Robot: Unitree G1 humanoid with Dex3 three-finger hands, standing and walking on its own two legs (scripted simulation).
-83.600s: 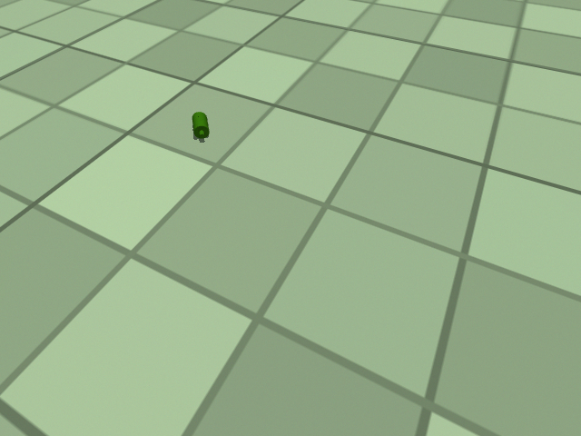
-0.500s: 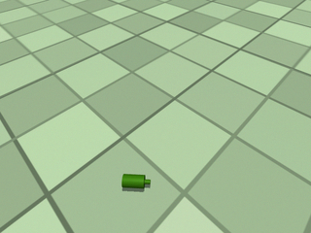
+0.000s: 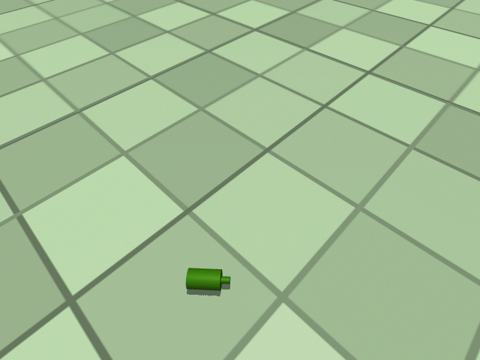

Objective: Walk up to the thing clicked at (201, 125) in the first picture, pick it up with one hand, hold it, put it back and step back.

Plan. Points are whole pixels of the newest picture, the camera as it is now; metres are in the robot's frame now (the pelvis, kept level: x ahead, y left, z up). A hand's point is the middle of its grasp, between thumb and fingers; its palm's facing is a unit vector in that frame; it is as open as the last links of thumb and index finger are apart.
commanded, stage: stand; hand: left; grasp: from above
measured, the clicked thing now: (209, 279) +0.54 +0.17 -0.74
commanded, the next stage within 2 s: step back in 0.56 s
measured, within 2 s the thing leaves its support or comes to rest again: neither
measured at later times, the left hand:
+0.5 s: hand out of the picture +0.08 +0.24 -0.16, palm faces -0.01 -0.94 -0.34, open 7.3 cm
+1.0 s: hand out of the picture +0.09 +0.31 -0.18, palm faces -0.05 -0.93 -0.36, open 7.3 cm
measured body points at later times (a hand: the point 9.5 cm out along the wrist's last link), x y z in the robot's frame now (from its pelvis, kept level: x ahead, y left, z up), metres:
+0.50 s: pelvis +0.01 -0.01 +0.00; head +0.01 -0.01 +0.45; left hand +0.08 +0.29 -0.13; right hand +0.07 -0.30 -0.14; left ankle +0.00 +0.13 -0.75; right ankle +0.01 -0.13 -0.75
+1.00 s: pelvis -0.05 +0.05 -0.02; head +0.02 +0.08 +0.43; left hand +0.10 +0.36 -0.16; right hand +0.00 -0.27 -0.12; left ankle -0.04 +0.13 -0.75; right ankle -0.06 -0.10 -0.68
